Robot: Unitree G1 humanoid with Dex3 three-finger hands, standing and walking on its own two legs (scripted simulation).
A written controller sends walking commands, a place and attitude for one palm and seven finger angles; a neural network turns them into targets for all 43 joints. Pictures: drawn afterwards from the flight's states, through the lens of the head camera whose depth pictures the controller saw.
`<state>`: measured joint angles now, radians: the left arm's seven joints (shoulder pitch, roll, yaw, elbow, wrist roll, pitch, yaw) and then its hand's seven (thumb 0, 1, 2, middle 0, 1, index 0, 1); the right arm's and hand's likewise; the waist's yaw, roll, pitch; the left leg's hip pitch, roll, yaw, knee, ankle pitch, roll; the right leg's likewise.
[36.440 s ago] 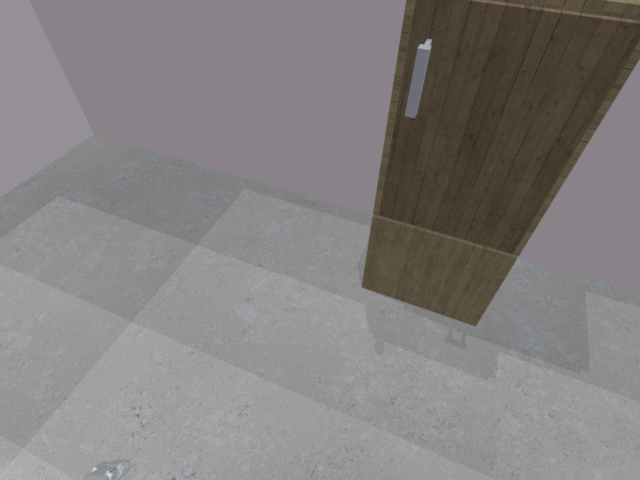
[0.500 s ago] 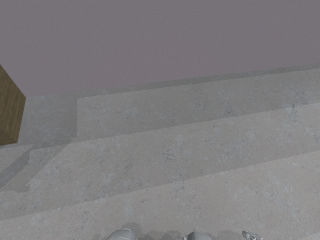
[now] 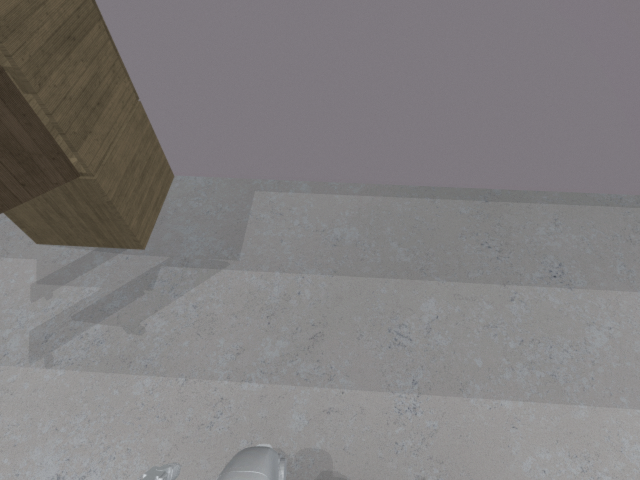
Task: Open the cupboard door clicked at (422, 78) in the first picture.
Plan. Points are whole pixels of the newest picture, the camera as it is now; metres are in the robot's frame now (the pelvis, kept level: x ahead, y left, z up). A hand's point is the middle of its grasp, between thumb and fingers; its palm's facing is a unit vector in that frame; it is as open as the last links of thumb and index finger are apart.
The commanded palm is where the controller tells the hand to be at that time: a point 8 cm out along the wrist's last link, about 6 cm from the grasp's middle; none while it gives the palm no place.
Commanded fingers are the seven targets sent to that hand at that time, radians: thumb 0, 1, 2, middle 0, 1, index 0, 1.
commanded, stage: turn to face it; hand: left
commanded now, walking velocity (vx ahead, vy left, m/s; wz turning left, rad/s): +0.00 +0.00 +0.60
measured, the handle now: out of the picture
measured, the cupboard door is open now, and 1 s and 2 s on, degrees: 44 44 44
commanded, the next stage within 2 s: take the last steps up to it in 1.04 s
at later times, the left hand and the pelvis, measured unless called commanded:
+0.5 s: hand out of the picture +0.05 +0.23 -0.16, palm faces +0.30 -0.91 -0.30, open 7.4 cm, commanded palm none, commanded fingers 0.00 0.90 0.90 -0.20 -0.30 -0.20 -0.30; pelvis +0.01 -0.01 -0.01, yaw +17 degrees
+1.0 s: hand out of the picture -0.05 +0.21 -0.18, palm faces +0.55 -0.80 -0.22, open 7.3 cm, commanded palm none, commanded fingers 0.00 0.90 0.90 -0.20 -0.30 -0.20 -0.30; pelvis +0.02 +0.01 -0.01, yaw +32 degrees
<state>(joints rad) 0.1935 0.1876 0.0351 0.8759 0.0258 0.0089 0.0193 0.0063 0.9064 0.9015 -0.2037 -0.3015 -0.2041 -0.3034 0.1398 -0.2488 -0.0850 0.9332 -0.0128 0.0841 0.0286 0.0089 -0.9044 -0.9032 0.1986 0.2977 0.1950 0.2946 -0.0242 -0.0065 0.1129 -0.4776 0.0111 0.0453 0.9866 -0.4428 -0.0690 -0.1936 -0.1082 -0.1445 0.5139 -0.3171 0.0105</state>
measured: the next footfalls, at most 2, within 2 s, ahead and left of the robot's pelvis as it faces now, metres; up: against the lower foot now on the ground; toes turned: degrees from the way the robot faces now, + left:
left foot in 0.12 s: +0.06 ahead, +0.13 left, +0.00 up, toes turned +11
right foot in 0.50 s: +0.09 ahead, -0.13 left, +0.00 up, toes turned +16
